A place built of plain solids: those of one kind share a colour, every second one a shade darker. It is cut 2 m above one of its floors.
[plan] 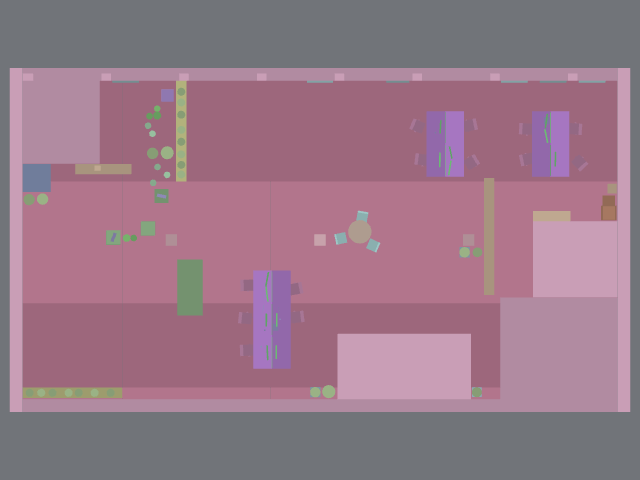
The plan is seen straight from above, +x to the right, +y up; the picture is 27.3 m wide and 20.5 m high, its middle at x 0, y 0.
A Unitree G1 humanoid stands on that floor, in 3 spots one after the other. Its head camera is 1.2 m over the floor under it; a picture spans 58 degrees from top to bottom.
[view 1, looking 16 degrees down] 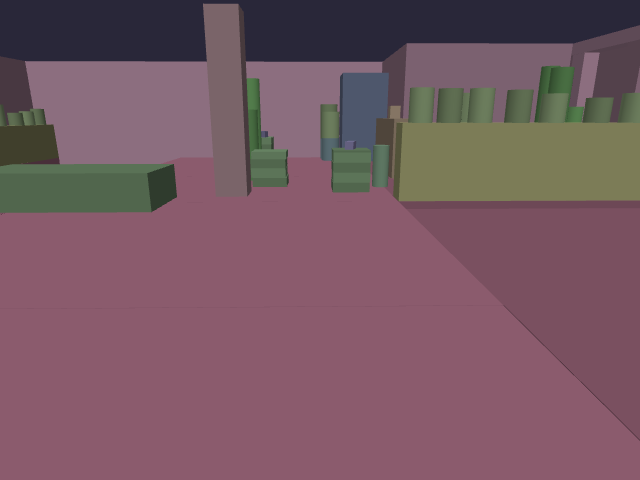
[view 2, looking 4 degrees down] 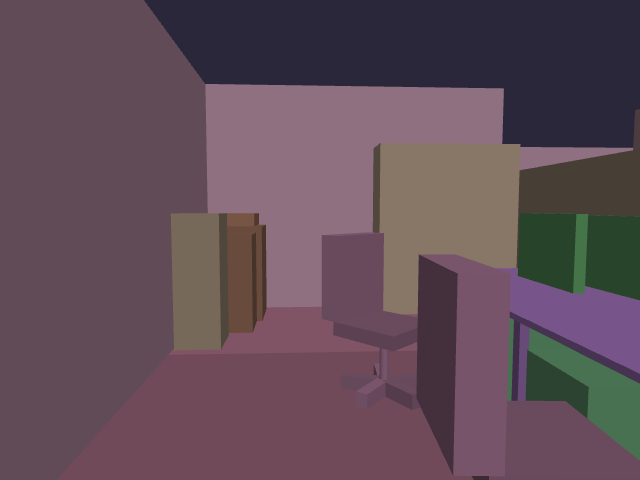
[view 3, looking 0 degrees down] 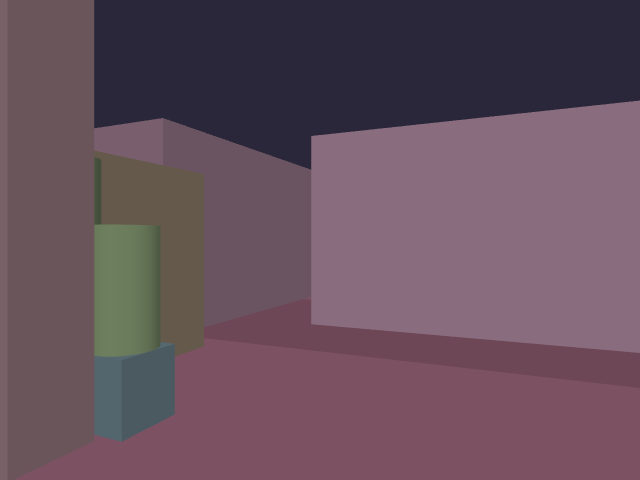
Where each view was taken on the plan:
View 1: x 0.50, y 1.25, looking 179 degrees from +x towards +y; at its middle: floor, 4.35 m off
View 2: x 11.62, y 6.08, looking -93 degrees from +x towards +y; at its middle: wall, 5.30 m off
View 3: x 3.83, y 1.56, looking -66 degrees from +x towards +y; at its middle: wall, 6.09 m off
